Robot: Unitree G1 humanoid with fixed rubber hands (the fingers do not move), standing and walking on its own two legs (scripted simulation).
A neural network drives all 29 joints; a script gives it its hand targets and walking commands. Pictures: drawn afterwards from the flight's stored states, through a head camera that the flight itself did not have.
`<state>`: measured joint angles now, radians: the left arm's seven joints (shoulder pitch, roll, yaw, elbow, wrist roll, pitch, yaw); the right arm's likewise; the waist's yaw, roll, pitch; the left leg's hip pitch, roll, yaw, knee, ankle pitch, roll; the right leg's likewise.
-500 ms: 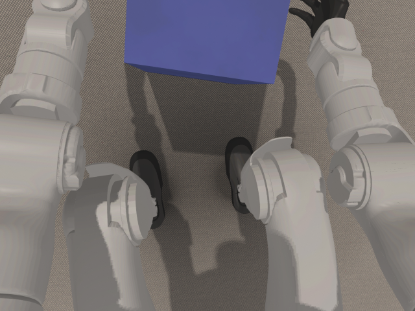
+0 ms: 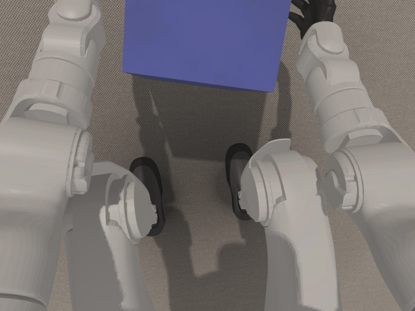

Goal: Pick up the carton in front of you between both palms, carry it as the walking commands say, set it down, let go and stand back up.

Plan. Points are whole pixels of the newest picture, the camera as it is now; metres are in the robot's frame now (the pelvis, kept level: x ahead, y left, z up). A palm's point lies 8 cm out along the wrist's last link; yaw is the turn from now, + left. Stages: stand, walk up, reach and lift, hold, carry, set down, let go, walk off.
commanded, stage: reach and lift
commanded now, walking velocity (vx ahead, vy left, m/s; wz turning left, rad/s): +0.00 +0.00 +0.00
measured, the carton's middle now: (201, 25) +0.52 -0.03 -0.25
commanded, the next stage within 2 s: none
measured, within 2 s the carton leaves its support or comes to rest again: leaves its support in 0.38 s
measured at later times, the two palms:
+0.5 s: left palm out of the picture +0.55 +0.12 -0.15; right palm (314, 5) +0.51 -0.18 -0.14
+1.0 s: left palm out of the picture +0.50 +0.13 +0.05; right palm out of the picture +0.47 -0.17 +0.05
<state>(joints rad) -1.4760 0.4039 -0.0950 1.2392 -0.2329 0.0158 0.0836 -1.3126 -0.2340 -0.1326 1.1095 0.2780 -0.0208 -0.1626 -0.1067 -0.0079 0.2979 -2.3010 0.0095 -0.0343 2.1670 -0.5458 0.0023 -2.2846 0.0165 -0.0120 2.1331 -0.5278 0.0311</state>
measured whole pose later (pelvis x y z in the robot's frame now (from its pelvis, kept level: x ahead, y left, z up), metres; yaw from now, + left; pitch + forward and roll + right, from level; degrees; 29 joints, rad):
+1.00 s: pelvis +0.00 +0.00 +0.11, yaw +2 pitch +42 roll -2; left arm -1.08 0.02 0.40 0.81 0.24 0.33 0.06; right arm -0.96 0.03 -0.55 0.63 -0.19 0.36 -0.05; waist -0.06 0.03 -0.17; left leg -2.04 -0.06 -0.04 1.78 -0.48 -0.01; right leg -2.02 0.05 0.04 1.76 -0.48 0.05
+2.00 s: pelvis +0.10 +0.00 +0.37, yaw +3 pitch +10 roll +0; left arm -0.31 -0.15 0.29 0.48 0.21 0.41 0.05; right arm -0.32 0.14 -0.32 0.47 -0.21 0.43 -0.02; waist -0.01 0.00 -0.14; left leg -0.59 -0.03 -0.06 0.75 -0.33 0.00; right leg -0.59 0.02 0.06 0.75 -0.33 0.01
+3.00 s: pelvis +0.10 +0.00 +0.40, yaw +3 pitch -5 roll +0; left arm -0.28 -0.16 0.25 0.30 0.29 0.66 -0.01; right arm -0.29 0.16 -0.26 0.31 -0.29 0.66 0.01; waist 0.00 0.00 0.03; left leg -0.09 -0.02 -0.06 0.39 -0.20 0.00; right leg -0.09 0.02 0.07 0.39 -0.20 0.01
